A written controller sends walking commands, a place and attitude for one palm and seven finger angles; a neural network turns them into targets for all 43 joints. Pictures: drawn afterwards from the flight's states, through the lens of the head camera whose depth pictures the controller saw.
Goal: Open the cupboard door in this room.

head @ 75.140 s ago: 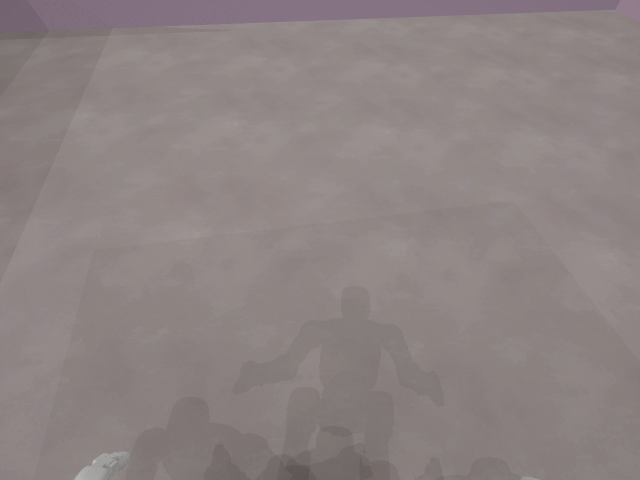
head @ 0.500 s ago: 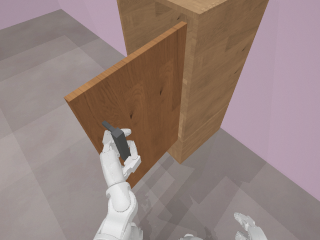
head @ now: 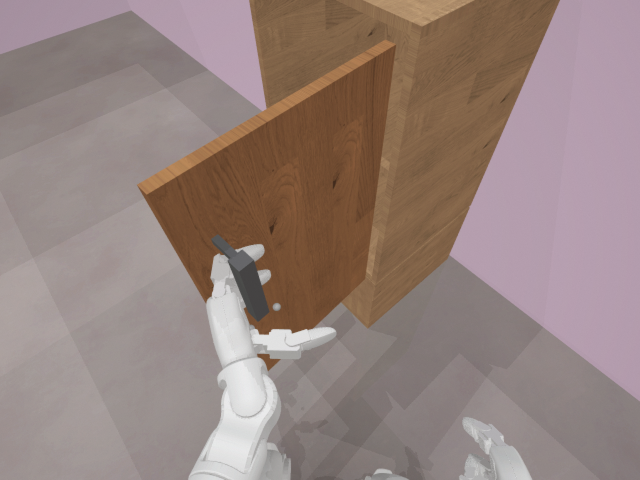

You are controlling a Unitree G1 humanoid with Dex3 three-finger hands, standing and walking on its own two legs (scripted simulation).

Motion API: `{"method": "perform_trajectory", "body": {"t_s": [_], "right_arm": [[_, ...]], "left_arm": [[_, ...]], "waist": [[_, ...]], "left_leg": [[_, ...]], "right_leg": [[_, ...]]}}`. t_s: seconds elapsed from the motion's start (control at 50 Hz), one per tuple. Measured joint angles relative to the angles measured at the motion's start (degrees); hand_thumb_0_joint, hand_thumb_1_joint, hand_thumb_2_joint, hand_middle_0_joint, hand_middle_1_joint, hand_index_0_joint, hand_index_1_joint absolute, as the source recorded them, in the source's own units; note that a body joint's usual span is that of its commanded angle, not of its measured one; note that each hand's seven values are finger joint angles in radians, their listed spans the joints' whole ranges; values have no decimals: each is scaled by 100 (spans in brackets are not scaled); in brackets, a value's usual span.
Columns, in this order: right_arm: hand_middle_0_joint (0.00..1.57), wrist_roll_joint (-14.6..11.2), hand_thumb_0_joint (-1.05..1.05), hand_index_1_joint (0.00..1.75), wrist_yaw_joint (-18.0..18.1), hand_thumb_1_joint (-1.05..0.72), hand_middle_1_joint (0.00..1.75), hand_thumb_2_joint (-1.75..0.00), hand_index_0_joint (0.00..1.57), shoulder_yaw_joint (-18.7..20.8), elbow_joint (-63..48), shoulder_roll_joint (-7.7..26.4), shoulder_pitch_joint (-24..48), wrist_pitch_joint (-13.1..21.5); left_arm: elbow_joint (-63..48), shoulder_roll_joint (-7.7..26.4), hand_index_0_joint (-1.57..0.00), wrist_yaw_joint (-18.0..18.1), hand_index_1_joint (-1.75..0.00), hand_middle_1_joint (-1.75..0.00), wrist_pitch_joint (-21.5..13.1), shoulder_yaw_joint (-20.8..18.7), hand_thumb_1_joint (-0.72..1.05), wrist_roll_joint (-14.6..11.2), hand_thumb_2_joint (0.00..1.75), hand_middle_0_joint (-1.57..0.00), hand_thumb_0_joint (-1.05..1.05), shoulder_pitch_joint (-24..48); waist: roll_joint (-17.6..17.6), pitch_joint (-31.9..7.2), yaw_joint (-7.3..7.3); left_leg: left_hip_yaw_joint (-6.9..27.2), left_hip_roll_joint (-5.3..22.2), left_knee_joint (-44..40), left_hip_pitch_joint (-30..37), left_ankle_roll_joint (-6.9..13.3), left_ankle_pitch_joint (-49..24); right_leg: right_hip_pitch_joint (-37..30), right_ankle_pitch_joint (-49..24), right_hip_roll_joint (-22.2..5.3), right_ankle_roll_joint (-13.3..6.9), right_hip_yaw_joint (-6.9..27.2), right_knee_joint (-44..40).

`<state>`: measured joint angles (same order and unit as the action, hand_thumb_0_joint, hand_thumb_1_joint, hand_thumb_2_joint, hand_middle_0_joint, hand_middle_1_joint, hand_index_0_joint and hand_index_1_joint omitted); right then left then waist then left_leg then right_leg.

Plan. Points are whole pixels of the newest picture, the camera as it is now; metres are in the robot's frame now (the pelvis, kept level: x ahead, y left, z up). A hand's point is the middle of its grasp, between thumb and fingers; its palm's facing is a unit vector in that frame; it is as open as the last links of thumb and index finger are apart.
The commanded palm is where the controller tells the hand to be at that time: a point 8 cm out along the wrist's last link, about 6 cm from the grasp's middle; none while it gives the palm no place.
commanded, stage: open thumb and fingers to let go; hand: left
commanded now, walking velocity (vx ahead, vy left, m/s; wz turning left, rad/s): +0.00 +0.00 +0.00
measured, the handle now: (240, 279) +0.35 +0.12 +0.05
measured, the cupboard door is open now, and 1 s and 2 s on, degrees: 94 99 98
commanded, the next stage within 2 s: slide the hand sideways off the handle in 0.24 s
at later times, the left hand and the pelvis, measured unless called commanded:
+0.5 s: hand (279, 339) +0.28 +0.06 +0.03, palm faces -0.10 -0.99 -0.10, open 15.8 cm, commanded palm +0.27 +0.11 +0.04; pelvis -0.02 +0.02 -0.01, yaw -1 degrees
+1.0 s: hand (256, 364) +0.25 +0.09 +0.04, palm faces -0.08 -1.00 +0.01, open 16.1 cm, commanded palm +0.23 +0.15 +0.04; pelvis -0.02 +0.03 -0.01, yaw -2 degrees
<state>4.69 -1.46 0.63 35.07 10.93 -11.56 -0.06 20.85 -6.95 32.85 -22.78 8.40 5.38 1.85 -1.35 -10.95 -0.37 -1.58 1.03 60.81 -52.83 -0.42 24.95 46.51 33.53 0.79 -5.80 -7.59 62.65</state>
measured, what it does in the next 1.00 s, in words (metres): stands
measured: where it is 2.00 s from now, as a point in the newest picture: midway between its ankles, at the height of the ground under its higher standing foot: outside the picture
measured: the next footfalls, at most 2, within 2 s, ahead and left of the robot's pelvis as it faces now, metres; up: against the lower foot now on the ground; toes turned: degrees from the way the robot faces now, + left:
none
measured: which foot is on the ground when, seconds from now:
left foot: down 0.00-1.00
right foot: down 0.00-1.00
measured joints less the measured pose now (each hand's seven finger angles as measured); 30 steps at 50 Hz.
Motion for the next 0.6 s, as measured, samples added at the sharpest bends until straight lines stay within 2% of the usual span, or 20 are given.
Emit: {"method": "perform_trajectory", "body": {"t_s": [0.18,0.36,0.38,0.4,0.46,0.52,0.56,0.6], "right_arm": [[20,2,1,30,-25,-91,30,-90,20,-35,-36,-41,-5,23],[20,6,1,30,-64,-91,30,-90,20,-77,-18,-65,64,90],[20,-1,1,30,-77,-91,30,-90,20,-93,-33,-61,71,93],[20,-20,1,30,-93,-91,30,-90,20,-98,-78,-57,55,86],[20,-106,1,30,-80,-91,30,-90,20,-89,-205,-21,-31,45],[20,-251,1,30,-42,-91,30,-90,20,-80,-288,72,-88,24],[20,-335,1,30,-11,-91,30,-90,20,-82,-320,131,-105,12],[20,-374,1,30,2,-91,30,-90,20,-88,-357,162,-137,-4]], "left_arm": [[51,3,-26,115,-83,-81,146,126,-48,73,31,-25,-1,92],[154,-2,-35,153,-63,-60,255,253,-50,66,30,-36,-1,226],[128,38,-35,73,-61,-58,243,274,-50,92,30,-36,-1,207],[77,131,-33,-197,-59,-56,176,302,-50,96,30,-35,-1,156],[-15,638,-26,-1351,-50,-49,-120,442,-50,41,30,-30,-1,34],[-103,1008,-20,-2294,-42,-42,-232,650,-50,-338,30,-24,-1,5],[-142,962,-18,-2561,-39,-39,-179,690,-50,-686,30,-22,-1,-34],[-176,763,-17,-2529,-36,-36,-83,619,-51,-920,30,-20,-1,-94]], "waist": [[-27,-9,-32],[-56,11,-16],[-54,24,-34],[-50,31,-47],[-50,51,-39],[-139,131,-44],[-199,199,-49],[-206,235,-48]], "left_leg": [[-22,22,79,-20,77,21],[-26,29,163,-49,140,6],[-22,18,175,-65,149,0],[-17,4,192,-92,159,-8],[-12,-16,263,-163,184,-14],[-7,-6,327,-141,212,2],[-39,13,313,-62,235,4],[-102,23,249,25,262,-14]], "right_leg": [[-7,-45,17,63,24,-3],[-1,-95,18,111,26,30],[12,-96,6,117,20,47],[36,-95,-8,123,13,72],[101,-85,-34,135,2,154],[60,-93,-26,159,-1,178],[-12,-124,-9,186,33,141],[-67,-164,-5,215,98,91]]}}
